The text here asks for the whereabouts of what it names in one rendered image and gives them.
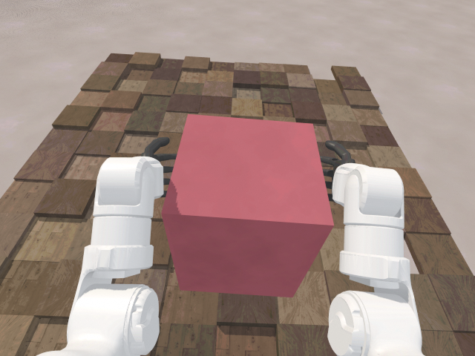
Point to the left robot forearm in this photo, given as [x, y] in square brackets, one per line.
[123, 207]

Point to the left robot upper arm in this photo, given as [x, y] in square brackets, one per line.
[113, 320]

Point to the carton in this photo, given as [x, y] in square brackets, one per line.
[247, 209]

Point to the robot left hand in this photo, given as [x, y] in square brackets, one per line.
[152, 148]

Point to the right robot upper arm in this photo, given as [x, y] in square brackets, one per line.
[373, 324]

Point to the robot right hand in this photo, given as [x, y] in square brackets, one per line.
[345, 156]

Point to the right robot forearm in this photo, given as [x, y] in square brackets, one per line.
[373, 201]

